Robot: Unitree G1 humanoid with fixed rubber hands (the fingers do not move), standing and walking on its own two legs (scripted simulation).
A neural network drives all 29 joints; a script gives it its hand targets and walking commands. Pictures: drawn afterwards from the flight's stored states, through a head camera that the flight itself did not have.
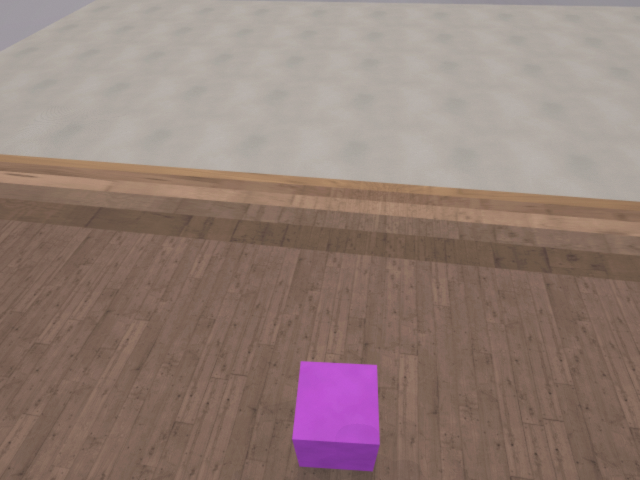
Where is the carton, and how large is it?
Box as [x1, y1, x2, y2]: [292, 361, 379, 470]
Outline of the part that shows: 301,361 292,436 299,466 372,470 379,445 376,365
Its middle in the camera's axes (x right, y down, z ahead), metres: +0.04 +0.50 +1.08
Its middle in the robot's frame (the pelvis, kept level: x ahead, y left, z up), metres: +0.44 +0.01 -0.66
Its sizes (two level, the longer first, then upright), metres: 0.210 0.200 0.250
